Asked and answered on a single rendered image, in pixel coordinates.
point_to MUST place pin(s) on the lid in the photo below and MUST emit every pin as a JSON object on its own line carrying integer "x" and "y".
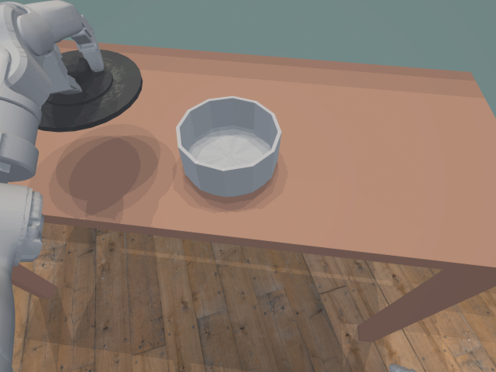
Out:
{"x": 105, "y": 96}

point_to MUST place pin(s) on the left robot hand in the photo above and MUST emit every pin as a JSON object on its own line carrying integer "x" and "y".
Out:
{"x": 65, "y": 21}

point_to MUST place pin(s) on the pot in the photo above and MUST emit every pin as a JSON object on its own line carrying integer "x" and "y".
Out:
{"x": 229, "y": 146}

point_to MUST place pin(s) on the table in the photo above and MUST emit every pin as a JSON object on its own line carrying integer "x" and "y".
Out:
{"x": 380, "y": 163}

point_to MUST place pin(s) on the knob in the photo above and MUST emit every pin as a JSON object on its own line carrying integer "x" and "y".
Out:
{"x": 78, "y": 68}

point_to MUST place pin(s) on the left robot forearm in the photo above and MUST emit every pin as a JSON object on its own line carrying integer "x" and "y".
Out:
{"x": 25, "y": 39}

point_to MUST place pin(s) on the left robot upper arm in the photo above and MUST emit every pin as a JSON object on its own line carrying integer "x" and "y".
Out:
{"x": 21, "y": 226}

